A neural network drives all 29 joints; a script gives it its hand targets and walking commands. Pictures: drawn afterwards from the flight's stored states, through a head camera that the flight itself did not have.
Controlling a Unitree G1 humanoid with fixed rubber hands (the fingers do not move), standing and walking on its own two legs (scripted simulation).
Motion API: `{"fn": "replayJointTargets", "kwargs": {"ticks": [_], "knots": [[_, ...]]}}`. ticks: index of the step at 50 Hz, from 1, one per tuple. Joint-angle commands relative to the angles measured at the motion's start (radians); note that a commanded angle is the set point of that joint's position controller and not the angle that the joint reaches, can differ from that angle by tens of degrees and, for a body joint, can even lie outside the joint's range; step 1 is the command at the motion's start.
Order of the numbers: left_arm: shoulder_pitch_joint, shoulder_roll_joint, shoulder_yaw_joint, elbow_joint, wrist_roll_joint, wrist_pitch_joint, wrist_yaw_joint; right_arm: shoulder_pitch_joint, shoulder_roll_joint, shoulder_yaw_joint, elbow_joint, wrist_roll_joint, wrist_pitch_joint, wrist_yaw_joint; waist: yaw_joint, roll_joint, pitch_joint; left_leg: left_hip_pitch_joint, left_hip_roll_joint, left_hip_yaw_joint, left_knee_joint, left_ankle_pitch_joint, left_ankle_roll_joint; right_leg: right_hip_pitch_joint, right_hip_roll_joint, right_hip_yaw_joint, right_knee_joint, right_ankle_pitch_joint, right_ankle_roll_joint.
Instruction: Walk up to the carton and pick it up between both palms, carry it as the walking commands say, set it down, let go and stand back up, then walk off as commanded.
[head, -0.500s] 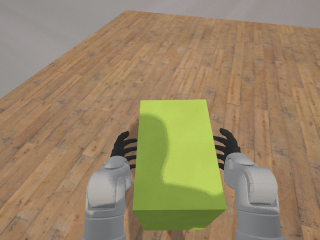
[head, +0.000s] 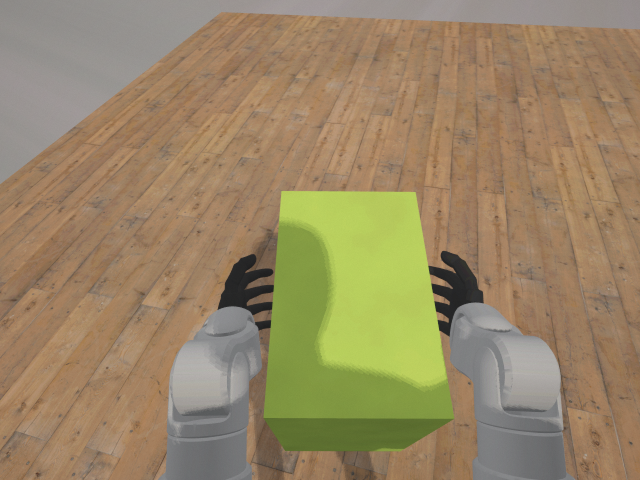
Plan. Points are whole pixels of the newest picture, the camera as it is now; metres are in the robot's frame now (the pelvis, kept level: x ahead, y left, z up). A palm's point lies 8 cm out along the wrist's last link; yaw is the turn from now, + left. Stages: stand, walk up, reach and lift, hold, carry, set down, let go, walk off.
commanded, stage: carry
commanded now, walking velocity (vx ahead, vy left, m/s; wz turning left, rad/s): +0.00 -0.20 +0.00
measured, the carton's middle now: (345, 331) +0.33 +0.00 +0.02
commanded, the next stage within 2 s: none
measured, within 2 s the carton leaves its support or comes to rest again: neither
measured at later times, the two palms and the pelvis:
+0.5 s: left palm (230, 366) +0.24 +0.12 +0.11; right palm (488, 349) +0.24 -0.13 +0.13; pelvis -0.05 -0.01 +0.02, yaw -1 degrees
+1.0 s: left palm (376, 451) +0.16 -0.02 +0.13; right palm out of the picture +0.16 -0.27 +0.11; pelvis -0.13 -0.14 +0.00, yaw +0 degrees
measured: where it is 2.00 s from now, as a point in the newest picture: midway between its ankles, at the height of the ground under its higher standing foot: outside the picture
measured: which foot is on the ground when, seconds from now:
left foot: up 0.00-0.20, down 0.22-0.70, up 0.72-1.00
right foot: down 0.00-0.22, up 0.24-0.68, down 0.70-1.00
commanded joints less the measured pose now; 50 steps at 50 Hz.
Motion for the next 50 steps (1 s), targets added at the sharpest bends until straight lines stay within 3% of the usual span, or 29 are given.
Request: {"fn": "replayJointTargets", "kwargs": {"ticks": [1, 2, 4, 6, 7, 8, 9, 10, 11, 13, 15, 17, 19, 20, 22, 23, 25, 30, 33, 34, 35, 36, 37, 38, 39, 42, 44, 47, 50], "knots": [[-0.257, -0.961, -0.437, -0.103, -0.287, -0.036, -0.145, -0.308, 0.993, 0.62, -0.16, 0.278, 0.006, 0.123, 0.006, -0.204, -0.395, -0.103, -0.049, 0.007, 0.06, -0.011, 0.025, 0.315, -0.258, 0.088, -0.109, 0.44, -0.149], [-0.289, -0.954, -0.443, -0.085, -0.283, -0.027, -0.142, -0.343, 0.981, 0.602, -0.145, 0.266, 0.01, 0.116, 0.011, -0.172, -0.361, -0.053, -0.058, 0.014, 0.046, -0.018, 0.03, 0.223, -0.263, 0.11, -0.159, 0.259, -0.15], [-0.185, -0.934, -0.419, -0.021, -0.263, -0.012, -0.136, -0.295, 0.938, 0.591, -0.145, 0.249, 0.02, 0.103, 0.009, -0.241, -0.354, 0.006, -0.064, 0.016, -0.068, 0.018, 0.029, 0.195, -0.248, 0.096, -0.17, 0.28, -0.156], [-0.205, -0.936, -0.433, -0.031, -0.269, -0.01, -0.135, -0.285, 0.917, 0.562, -0.132, 0.24, 0.025, 0.106, 0.007, -0.165, -0.352, 0.099, -0.081, 0.025, -0.209, 0.111, 0.05, 0.106, -0.254, 0.112, -0.181, 0.173, -0.15], [-0.198, -0.92, -0.437, -0.012, -0.258, 0.003, -0.125, -0.218, 0.896, 0.541, -0.101, 0.223, 0.039, 0.109, -0.005, -0.159, -0.348, 0.17, -0.079, 0.049, -0.38, 0.181, 0.057, 0.117, -0.242, 0.08, -0.125, 0.222, -0.136], [-0.228, -0.904, -0.433, -0.016, -0.277, -0.004, -0.124, -0.188, 0.893, 0.507, -0.039, 0.207, 0.037, 0.112, -0.023, -0.168, -0.353, 0.269, -0.043, 0.01, -0.492, 0.317, 0.059, 0.017, -0.219, 0.043, -0.11, 0.084, -0.084], [-0.279, -0.907, -0.462, -0.054, -0.271, -0.002, -0.12, -0.281, 0.943, 0.545, -0.076, 0.247, 0.032, 0.121, -0.022, -0.078, -0.322, 0.385, 0.025, -0.052, -0.619, 0.301, 0.055, -0.062, -0.183, 0.016, -0.055, 0.006, -0.055], [-0.227, -0.9, -0.452, -0.014, -0.263, 0.009, -0.121, -0.242, 0.872, 0.51, -0.084, 0.213, 0.034, 0.117, -0.025, 0.178, -0.272, 0.438, 0.266, -0.377, -0.759, 0.25, 0.123, -0.273, -0.078, -0.07, 0.147, -0.141, 0.02], [-0.231, -0.905, -0.45, 0.002, -0.262, 0.015, -0.123, -0.222, 0.884, 0.507, -0.038, 0.205, 0.037, 0.113, -0.009, 0.277, -0.217, 0.327, 0.453, -0.534, -0.838, 0.345, 0.191, -0.27, -0.045, -0.039, 0.378, -0.255, 0.055], [-0.353, -0.957, -0.499, -0.067, -0.308, -0.007, -0.127, -0.273, 0.948, 0.518, -0.098, 0.222, 0.02, 0.123, -0.006, 0.033, -0.224, 0.287, 0.37, -0.411, -0.76, 0.47, 0.218, -0.246, -0.078, 0.036, 0.536, -0.213, 0.066], [-0.381, -0.975, -0.522, -0.079, -0.324, -0.002, -0.125, -0.257, 0.981, 0.514, -0.078, 0.228, 0.027, 0.134, -0.005, 0.042, -0.268, 0.317, 0.284, -0.283, -0.721, 0.593, 0.197, -0.236, -0.067, 0.002, 0.57, -0.155, 0.069], [-0.337, -0.976, -0.516, -0.061, -0.313, -0.003, -0.118, -0.25, 0.931, 0.483, -0.101, 0.228, 0.018, 0.14, -0.009, 0.173, -0.31, 0.452, 0.236, -0.231, -0.65, 0.849, 0.169, -0.258, -0.049, -0.024, 0.535, -0.153, 0.072], [-0.372, -0.975, -0.545, -0.086, -0.314, -0.005, -0.104, -0.238, 0.936, 0.455, -0.073, 0.226, 0.017, 0.142, -0.007, 0.244, -0.326, 0.502, 0.2, -0.17, -0.619, 0.918, 0.139, -0.259, -0.021, -0.056, 0.488, -0.153, 0.073], [-0.405, -0.991, -0.574, -0.146, -0.334, -0.011, -0.105, -0.197, 0.968, 0.461, -0.076, 0.226, 0.012, 0.144, -0.012, 0.236, -0.318, 0.513, 0.217, -0.17, -0.596, 1.118, 0.159, -0.292, -0.034, -0.072, 0.491, -0.124, 0.072], [-0.362, -0.974, -0.561, -0.137, -0.312, -0.009, -0.096, -0.222, 0.949, 0.47, -0.109, 0.238, 0.01, 0.146, -0.017, 0.247, -0.342, 0.556, 0.215, -0.132, -0.582, 1.174, 0.158, -0.255, -0.023, -0.099, 0.367, -0.157, 0.083], [-0.35, -0.978, -0.554, -0.159, -0.318, -0.02, -0.091, -0.216, 0.96, 0.492, -0.137, 0.249, 0.007, 0.144, -0.027, 0.167, -0.368, 0.628, 0.228, -0.162, -0.558, 1.256, 0.174, -0.283, -0.019, -0.111, 0.321, -0.147, 0.081], [-0.329, -0.949, -0.553, -0.151, -0.31, -0.011, -0.094, -0.169, 0.909, 0.458, -0.123, 0.221, 0.004, 0.135, -0.02, 0.276, -0.387, 0.539, 0.238, -0.139, -0.59, 1.138, 0.171, -0.18, -0.045, -0.099, 0.235, -0.167, 0.074], [-0.309, -0.989, -0.557, -0.198, -0.327, -0.021, -0.1, -0.2, 0.986, 0.527, -0.167, 0.262, 0.001, 0.145, -0.019, 0.24, -0.455, 0.475, 0.291, -0.171, -0.601, 0.878, 0.192, -0.055, -0.043, -0.099, 0.081, -0.166, 0.043], [-0.273, -1.008, -0.516, -0.165, -0.332, -0.028, -0.118, -0.236, 0.995, 0.574, -0.195, 0.257, -0.01, 0.128, -0.002, 0.07, -0.45, 0.221, 0.207, -0.09, -0.487, 0.558, 0.093, 0.26, -0.093, -0.084, -0.169, 0.02, 0.012], [-0.303, -0.996, -0.526, -0.187, -0.339, -0.031, -0.127, -0.221, 0.986, 0.574, -0.202, 0.255, -0.013, 0.129, -0.007, -0.06, -0.451, 0.086, 0.126, -0.012, -0.397, 0.32, 0.044, 0.353, -0.196, 0.052, -0.215, 0.094, -0.022], [-0.239, -0.962, -0.498, -0.182, -0.31, -0.031, -0.132, -0.242, 0.978, 0.616, -0.214, 0.275, -0.001, 0.135, 0.003, -0.26, -0.418, -0.114, 0.013, 0.064, -0.185, -0.042, 0.004, 0.399, -0.361, 0.238, -0.211, 0.353, -0.091], [-0.24, -0.958, -0.499, -0.119, -0.304, -0.016, -0.13, -0.228, 0.937, 0.573, -0.166, 0.233, 0.012, 0.12, -0.004, -0.278, -0.374, -0.146, -0.005, 0.028, -0.022, -0.141, 0.006, 0.347, -0.389, 0.237, -0.193, 0.325, -0.143], [-0.282, -0.955, -0.505, -0.142, -0.3, -0.017, -0.134, -0.28, 0.962, 0.61, -0.189, 0.239, 0.006, 0.121, 0.004, -0.235, -0.371, -0.141, -0.03, -0.002, 0.059, -0.117, 0.024, 0.315, -0.377, 0.192, -0.198, 0.301, -0.149], [-0.271, -0.956, -0.468, -0.142, -0.301, -0.012, -0.142, -0.3, 1.007, 0.623, -0.16, 0.264, 0.019, 0.125, 0.015, -0.204, -0.329, -0.108, -0.047, -0.042, 0.136, -0.038, 0.035, 0.22, -0.313, 0.128, -0.259, -0.012, -0.124], [-0.228, -0.956, -0.446, -0.09, -0.287, -0.004, -0.148, -0.302, 0.965, 0.606, -0.173, 0.245, 0.02, 0.119, 0.008, -0.167, -0.302, -0.102, -0.052, -0.027, 0.194, 0.022, 0.038, 0.192, -0.288, 0.094, -0.272, -0.118, -0.122], [-0.267, -0.946, -0.446, -0.087, -0.289, -0.003, -0.154, -0.276, 0.986, 0.586, -0.107, 0.241, 0.032, 0.118, 0.01, -0.116, -0.327, -0.101, -0.057, -0.013, 0.242, 0.062, 0.024, 0.175, -0.273, 0.062, -0.243, -0.118, -0.128], [-0.228, -0.905, -0.386, -0.024, -0.263, 0.0, -0.158, -0.354, 0.953, 0.616, -0.137, 0.241, 0.035, 0.108, 0.012, -0.228, -0.264, -0.128, -0.068, 0.019, 0.215, 0.048, 0.013, 0.182, -0.259, 0.094, -0.298, -0.174, -0.116], [-0.222, -0.883, -0.39, -0.038, -0.256, -0.007, -0.153, -0.298, 0.946, 0.603, -0.08, 0.227, 0.038, 0.104, 0.012, -0.166, -0.281, -0.129, -0.065, 0.002, 0.14, 0.058, 0.015, 0.235, -0.254, 0.126, -0.284, -0.056, -0.121], [-0.25, -0.919, -0.415, -0.049, -0.291, -0.002, -0.153, -0.304, 0.953, 0.589, -0.105, 0.227, 0.042, 0.102, 0.012, -0.194, -0.303, -0.022, -0.09, 0.022, 0.075, 0.043, 0.034, 0.141, -0.252, 0.138, -0.363, -0.234, -0.075]]}}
